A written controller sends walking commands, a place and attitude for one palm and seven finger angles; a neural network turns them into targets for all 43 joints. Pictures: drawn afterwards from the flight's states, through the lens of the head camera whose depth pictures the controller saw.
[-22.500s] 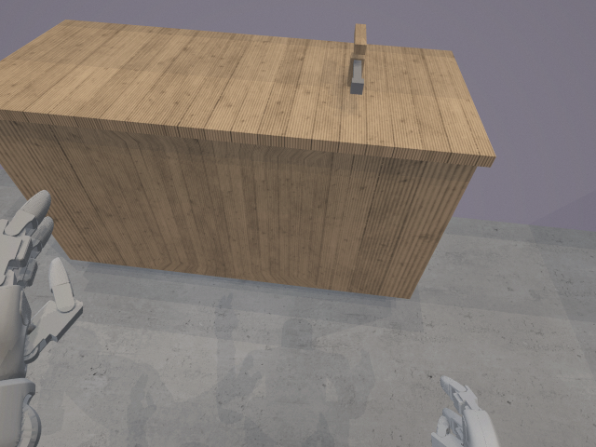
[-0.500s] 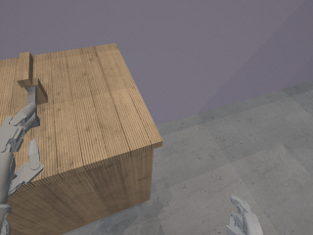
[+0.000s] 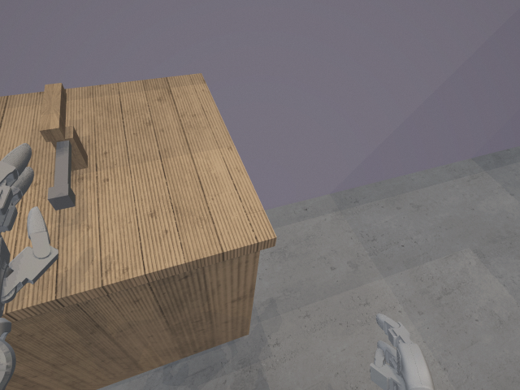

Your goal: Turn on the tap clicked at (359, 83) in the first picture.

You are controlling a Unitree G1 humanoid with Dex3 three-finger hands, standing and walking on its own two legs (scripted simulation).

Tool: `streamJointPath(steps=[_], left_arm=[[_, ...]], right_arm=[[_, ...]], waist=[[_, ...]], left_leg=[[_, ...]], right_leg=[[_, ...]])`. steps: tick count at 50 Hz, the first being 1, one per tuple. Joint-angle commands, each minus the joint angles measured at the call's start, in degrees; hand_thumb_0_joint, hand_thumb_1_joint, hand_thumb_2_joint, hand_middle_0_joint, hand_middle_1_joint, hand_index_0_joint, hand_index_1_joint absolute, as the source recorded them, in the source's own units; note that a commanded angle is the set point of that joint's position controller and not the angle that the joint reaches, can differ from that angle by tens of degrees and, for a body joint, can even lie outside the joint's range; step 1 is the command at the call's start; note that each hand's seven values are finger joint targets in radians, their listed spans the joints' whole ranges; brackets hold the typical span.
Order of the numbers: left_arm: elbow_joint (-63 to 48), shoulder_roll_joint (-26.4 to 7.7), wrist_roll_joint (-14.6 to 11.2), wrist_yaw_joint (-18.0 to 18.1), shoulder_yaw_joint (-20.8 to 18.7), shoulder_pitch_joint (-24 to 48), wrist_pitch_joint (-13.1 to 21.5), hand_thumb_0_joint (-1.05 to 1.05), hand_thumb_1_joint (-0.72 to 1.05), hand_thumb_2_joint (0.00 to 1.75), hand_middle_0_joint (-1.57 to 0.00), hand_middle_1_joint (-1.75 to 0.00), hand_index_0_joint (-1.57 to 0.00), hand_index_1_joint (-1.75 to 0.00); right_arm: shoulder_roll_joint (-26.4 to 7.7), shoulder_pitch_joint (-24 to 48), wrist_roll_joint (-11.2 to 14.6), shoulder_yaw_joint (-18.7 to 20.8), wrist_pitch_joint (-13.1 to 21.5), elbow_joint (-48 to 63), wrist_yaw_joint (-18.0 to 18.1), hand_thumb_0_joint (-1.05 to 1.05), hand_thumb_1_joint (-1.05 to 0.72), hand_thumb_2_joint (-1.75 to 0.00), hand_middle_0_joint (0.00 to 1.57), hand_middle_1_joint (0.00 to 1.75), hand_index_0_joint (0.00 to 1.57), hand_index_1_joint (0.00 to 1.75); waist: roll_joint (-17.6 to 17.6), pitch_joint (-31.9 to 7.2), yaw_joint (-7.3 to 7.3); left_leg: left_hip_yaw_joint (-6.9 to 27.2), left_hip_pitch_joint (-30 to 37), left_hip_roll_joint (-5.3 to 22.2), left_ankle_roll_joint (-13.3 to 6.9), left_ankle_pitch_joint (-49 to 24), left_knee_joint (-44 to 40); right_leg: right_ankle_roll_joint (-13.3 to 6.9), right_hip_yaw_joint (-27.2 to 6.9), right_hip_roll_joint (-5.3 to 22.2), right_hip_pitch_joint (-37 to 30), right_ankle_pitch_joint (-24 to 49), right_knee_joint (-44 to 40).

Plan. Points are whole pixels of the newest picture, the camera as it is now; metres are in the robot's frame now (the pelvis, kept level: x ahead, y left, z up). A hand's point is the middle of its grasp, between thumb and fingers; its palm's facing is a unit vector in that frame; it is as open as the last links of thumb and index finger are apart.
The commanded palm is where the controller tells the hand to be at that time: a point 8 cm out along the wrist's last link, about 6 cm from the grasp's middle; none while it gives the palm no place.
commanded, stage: look again from close up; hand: left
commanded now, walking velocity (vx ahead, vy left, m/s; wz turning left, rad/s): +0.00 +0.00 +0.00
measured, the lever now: (62, 197) +0.36 +0.35 +0.07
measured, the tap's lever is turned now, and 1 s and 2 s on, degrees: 0 0 0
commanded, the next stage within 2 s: come to a stop and stand still in 0.38 s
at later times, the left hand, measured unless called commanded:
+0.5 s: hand (59, 260) +0.21 +0.25 +0.16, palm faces +0.37 -0.85 -0.36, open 7.4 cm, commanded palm +0.16 +0.28 +0.18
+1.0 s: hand (41, 244) +0.22 +0.26 +0.17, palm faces +0.44 -0.82 -0.38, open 7.4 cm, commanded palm +0.16 +0.28 +0.18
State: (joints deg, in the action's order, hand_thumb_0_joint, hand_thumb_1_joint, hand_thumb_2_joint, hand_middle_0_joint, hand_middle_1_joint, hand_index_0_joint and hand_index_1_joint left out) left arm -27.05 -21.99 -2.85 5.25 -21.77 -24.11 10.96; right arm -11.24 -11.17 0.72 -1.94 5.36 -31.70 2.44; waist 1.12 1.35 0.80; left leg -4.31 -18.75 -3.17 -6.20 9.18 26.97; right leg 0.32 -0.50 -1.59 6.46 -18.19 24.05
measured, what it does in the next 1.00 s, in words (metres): stands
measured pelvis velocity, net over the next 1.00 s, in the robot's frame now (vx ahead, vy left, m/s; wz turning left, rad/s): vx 0.00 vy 0.00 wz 0.01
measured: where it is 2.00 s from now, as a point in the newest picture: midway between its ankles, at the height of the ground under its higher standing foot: outside the picture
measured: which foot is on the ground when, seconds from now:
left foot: down 0.00-1.00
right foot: down 0.00-1.00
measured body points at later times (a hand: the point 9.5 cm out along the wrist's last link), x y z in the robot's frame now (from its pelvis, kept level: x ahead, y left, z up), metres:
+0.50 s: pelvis +0.00 +0.00 +0.00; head +0.01 +0.01 +0.45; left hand +0.19 +0.29 +0.18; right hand +0.17 -0.23 -0.07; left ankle +0.06 +0.04 -0.74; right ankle -0.06 -0.13 -0.74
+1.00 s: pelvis +0.00 +0.00 +0.00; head +0.03 +0.02 +0.45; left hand +0.20 +0.31 +0.19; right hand +0.18 -0.22 -0.07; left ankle +0.06 +0.04 -0.74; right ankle -0.06 -0.13 -0.74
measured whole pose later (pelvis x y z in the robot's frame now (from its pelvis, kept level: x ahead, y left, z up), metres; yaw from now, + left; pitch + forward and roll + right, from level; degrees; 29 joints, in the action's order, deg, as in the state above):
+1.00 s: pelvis +0.00 +0.00 +0.00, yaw +1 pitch +1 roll -1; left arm -24.7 -22.5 -2.8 6.1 -23.8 -21.1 12.6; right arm -11.3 -12.6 0.6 -1.6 7.4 -32.7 1.9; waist 1.4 1.8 1.3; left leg -3.9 -19.2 -3.7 -6.0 8.4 26.0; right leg 0.2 0.0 -1.2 7.4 -18.4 24.6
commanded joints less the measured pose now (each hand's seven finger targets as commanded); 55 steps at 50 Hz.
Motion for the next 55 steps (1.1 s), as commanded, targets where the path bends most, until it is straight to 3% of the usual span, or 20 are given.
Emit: streamJointPath(steps=[1, 4, 8, 15, 19, 25, 26, 27, 28, 29, 30, 31, 33, 37, 38, 40, 42, 45, 51, 55], left_arm=[[-12.0, -7.7, 0.3, 1.0, -3.7, 4.5, 3.7, 0.0, 0.9, 0.9, -0.2, -0.3, -0.2, -0.3], [-9.6, -7.8, 0.5, 1.2, -3.9, 4.5, 3.4, 0.0, 0.9, 0.9, -0.2, -0.3, -0.2, -0.3], [-8.4, -7.7, 0.7, 1.1, -3.7, 6.0, 3.2, 0.0, 0.9, 0.9, -0.2, -0.3, -0.2, -0.3], [-11.0, -8.7, 0.9, 1.4, -4.1, 6.4, 3.5, 0.0, 0.9, 0.9, -0.2, -0.3, -0.2, -0.3], [-9.1, -7.6, 0.7, 1.2, -3.4, 4.5, 3.4, 0.0, 0.9, 0.9, -0.2, -0.3, -0.2, -0.3], [-10.0, -8.5, 0.7, 1.3, -4.1, 5.4, 3.4, 0.0, 0.9, 0.9, -0.2, -0.3, -0.2, -0.3], [-22.1, -53.3, 8.6, 2.0, -35.9, 62.2, 9.2, 0.0, 0.9, 0.9, -0.2, -0.3, -0.2, -0.3], [6.8, -19.1, 3.7, -0.7, -13.0, 32.7, 7.7, 0.0, 0.9, 0.9, -0.2, -0.3, -0.2, -0.3], [7.4, -15.4, 2.0, -1.0, -10.9, 13.8, 7.5, 0.0, 0.9, 0.9, -0.2, -0.3, -0.2, -0.3], [2.9, -9.5, 0.8, -1.3, -5.8, 10.9, 6.9, 0.0, 0.9, 0.9, -0.2, -0.3, -0.2, -0.3], [-1.4, -4.8, 0.1, -2.0, -2.0, 9.1, 7.2, 0.0, 0.9, 0.9, -0.2, -0.3, -0.2, -0.3], [-8.5, -7.4, 0.2, -1.9, -3.1, 7.9, 7.8, 0.0, 0.9, 0.9, -0.2, -0.3, -0.2, -0.3], [-13.7, -7.7, -0.1, -1.4, -3.1, 0.9, 7.8, 0.0, 0.9, 0.9, -0.2, -0.3, -0.2, -0.3], [-14.2, -11.9, -0.4, 0.4, -8.7, -2.7, 6.8, 0.0, 0.9, 0.9, -0.2, -0.3, -0.2, -0.3], [-12.8, -12.6, -0.7, 0.7, -10.0, -2.1, 6.8, 0.0, 0.9, 0.9, -0.2, -0.3, -0.2, -0.3], [-12.2, -15.8, -0.7, 1.4, -13.1, 2.2, 6.8, 0.0, 0.9, 0.9, -0.2, -0.3, -0.2, -0.3], [-10.5, -13.7, -0.6, 1.2, -11.0, 4.9, 6.8, 0.0, 0.9, 0.9, -0.2, -0.3, -0.2, -0.3], [-11.3, -11.1, -0.1, 1.0, -7.4, 8.5, 6.6, 0.0, 0.9, 0.9, -0.2, -0.3, -0.2, -0.3], [-11.9, -6.0, 1.0, 1.1, -1.7, 4.7, 4.8, 0.0, 0.9, 0.9, -0.2, -0.3, -0.2, -0.3], [-11.1, -9.8, 0.9, 1.8, -6.1, 3.7, 4.2, 0.0, 0.9, 0.9, -0.2, -0.3, -0.2, -0.3]], right_arm=[[-7.8, 4.3, 0.0, 3.3, 3.0, 8.5, 0.8, 0.0, -0.9, -0.9, 0.2, 0.3, 0.2, 0.3], [-7.8, 4.5, 0.0, 3.5, 2.9, 8.4, 1.0, 0.0, -0.9, -0.9, 0.2, 0.3, 0.2, 0.3], [-7.5, 4.8, -0.1, 3.5, 2.6, 8.5, 1.1, 0.0, -0.9, -0.9, 0.2, 0.3, 0.2, 0.3], [-7.6, 5.4, -0.1, 3.3, 3.4, 8.6, 1.3, 0.0, -0.9, -0.9, 0.2, 0.3, 0.2, 0.3], [-7.5, 4.8, -0.2, 3.4, 3.3, 8.3, 1.1, 0.0, -0.9, -0.9, 0.2, 0.3, 0.2, 0.3], [-7.6, 4.9, -0.1, 3.4, 3.1, 7.9, 1.3, 0.0, -0.9, -0.9, 0.2, 0.3, 0.2, 0.3], [-10.4, 1.5, -2.6, 3.5, 4.6, 8.9, -0.2, 0.0, -0.9, -0.9, 0.2, 0.3, 0.2, 0.3], [-3.4, 4.3, -0.9, 1.1, 4.7, 4.4, -0.2, 0.0, -0.9, -0.9, 0.2, 0.3, 0.2, 0.3], [-6.8, 3.7, -0.9, 3.9, 5.4, 6.5, -0.3, 0.0, -0.9, -0.9, 0.2, 0.3, 0.2, 0.3], [-8.1, 0.9, 0.1, 4.9, 5.5, 8.3, -0.7, 0.0, -0.9, -0.9, 0.2, 0.3, 0.2, 0.3], [-7.8, 2.0, 1.0, 5.6, 6.1, 8.6, -1.6, 0.0, -0.9, -0.9, 0.2, 0.3, 0.2, 0.3], [-9.0, 1.3, 0.6, 6.0, 6.2, 8.7, -2.5, 0.0, -0.9, -0.9, 0.2, 0.3, 0.2, 0.3], [-8.0, 2.3, 0.3, 5.4, 6.4, 9.5, -3.6, 0.0, -0.9, -0.9, 0.2, 0.3, 0.2, 0.3], [-7.7, 2.8, 0.3, 4.9, 5.7, 10.1, -2.2, 0.0, -0.9, -0.9, 0.2, 0.3, 0.2, 0.3], [-7.8, 2.9, 0.2, 4.8, 5.3, 10.1, -1.4, 0.0, -0.9, -0.9, 0.2, 0.3, 0.2, 0.3], [-7.9, 3.3, 0.1, 4.4, 4.4, 9.6, 0.0, 0.0, -0.9, -0.9, 0.2, 0.3, 0.2, 0.3], [-7.5, 3.1, 0.1, 4.2, 4.2, 9.3, 0.7, 0.0, -0.9, -0.9, 0.2, 0.3, 0.2, 0.3], [-7.5, 2.8, 0.1, 3.9, 4.9, 8.7, 0.7, 0.0, -0.9, -0.9, 0.2, 0.3, 0.2, 0.3], [-8.1, 3.1, 0.1, 4.0, 5.1, 8.0, -0.4, 0.0, -0.9, -0.9, 0.2, 0.3, 0.2, 0.3], [-7.7, 4.4, -0.2, 3.6, 3.8, 8.1, 0.4, 0.0, -0.9, -0.9, 0.2, 0.3, 0.2, 0.3]], waist=[[-6.2, -9.1, -0.22], [-5.4, -6.2, -0.03], [-4.3, -5.4, -0.04], [-5.9, -7.5, 0.17], [-3.9, -6.8, 0.19], [-4.3, -8.2, 0.01], [5.0, 8.0, 0.13], [1.3, -4.7, -1.35], [-1.9, -5.6, 1.71], [-6.1, -9.5, 0.78], [-14.2, -14.8, 0.78], [-14.6, -17.0, 1.04], [-10.6, -16.8, 1.55], [0.6, -12.9, 0.64], [1.6, -11.0, 0.32], [-0.6, -9.0, -0.02], [-4.8, -8.5, -0.28], [-7.4, -9.6, -0.5], [-5.2, -11.6, -0.32], [-3.3, -9.0, -0.03]], left_leg=[[11.3, 11.2, 10.3, 4.4, 1.7, -8.1], [12.1, 7.5, 9.9, 4.8, 12.2, -11.3], [11.1, 7.2, 8.7, 4.9, 14.9, -11.3], [11.8, 9.5, 8.9, 4.8, 11.8, -11.8], [10.9, 9.5, 8.4, 4.5, 10.5, -10.5], [10.1, 12.1, 8.3, 4.4, 1.4, -8.0], [8.5, -1.9, 8.5, 2.6, 2.1, 0.1], [11.4, 10.5, 7.4, 3.2, -8.7, -1.0], [9.8, 13.0, 8.7, 4.2, -7.5, -2.1], [10.0, 13.3, 7.8, 3.8, -7.7, -3.0], [9.9, 16.9, 8.5, 3.7, -10.7, -3.1], [11.3, 18.3, 10.0, 2.9, -12.4, -3.6], [13.2, 15.7, 11.8, 2.5, -10.6, -5.4], [11.7, 9.9, 10.6, 4.2, -3.2, -5.7], [11.4, 9.0, 10.1, 4.4, -1.5, -6.1], [12.1, 8.2, 10.1, 4.8, -0.8, -7.1], [12.0, 9.0, 10.4, 4.7, -1.8, -7.6], [12.0, 12.5, 10.8, 5.1, -6.3, -6.9], [10.4, 14.2, 10.0, 4.8, -7.0, -5.5], [10.5, 10.5, 9.2, 4.9, -0.5, -6.7]], right_leg=[[-1.8, -1.2, 2.9, 4.7, 6.5, -3.8], [-2.0, -1.4, 2.6, 4.4, 2.9, -5.3], [-2.4, -2.0, 2.9, 5.1, 1.3, -7.3], [-2.2, -1.4, 2.7, 4.0, 3.4, -6.2], [-2.3, -2.0, 3.1, 4.7, 3.5, -7.6], [-2.2, -1.9, 3.6, 4.8, 7.7, -6.6], [-0.1, -5.2, 7.9, 17.9, 11.4, -9.8], [-3.7, -3.6, 8.2, 18.2, 4.2, -4.8], [-3.0, -6.2, 5.9, 13.6, 6.5, -6.6], [-2.5, -6.1, 5.3, 7.8, 8.0, -3.8], [-2.3, -4.3, 5.1, 7.0, 8.8, 0.6], [-1.4, -3.6, 4.1, 7.4, 8.3, 3.1], [-1.2, -1.7, 3.5, 6.4, 4.4, 3.6], [-1.9, -2.0, 4.3, 4.4, 5.4, -1.0], [-2.0, -2.3, 4.3, 5.0, 5.0, -1.7], [-2.0, -1.9, 4.3, 5.8, 4.0, -1.6], [-1.9, -1.5, 3.8, 5.7, 4.3, -1.1], [-1.9, -0.8, 3.5, 6.0, 5.4, -1.0], [-1.8, -1.6, 3.5, 5.2, 8.1, -3.4], [-2.1, -2.4, 4.1, 4.7, 6.3, -5.3]])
